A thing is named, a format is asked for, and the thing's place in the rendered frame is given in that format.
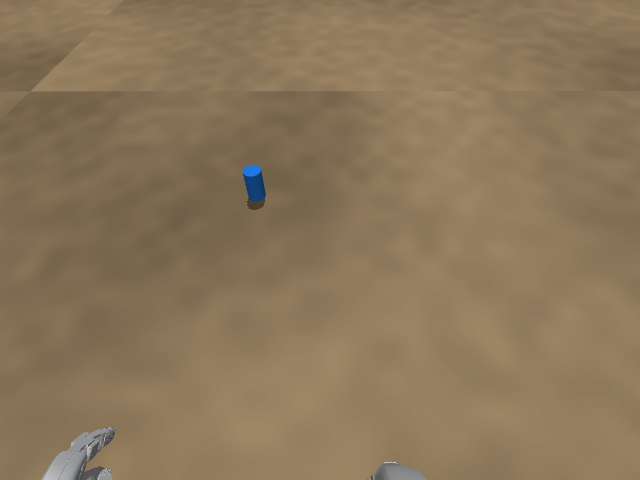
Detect can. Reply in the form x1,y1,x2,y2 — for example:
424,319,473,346
243,165,266,201

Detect left robot hand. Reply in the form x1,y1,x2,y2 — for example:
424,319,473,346
41,427,115,480

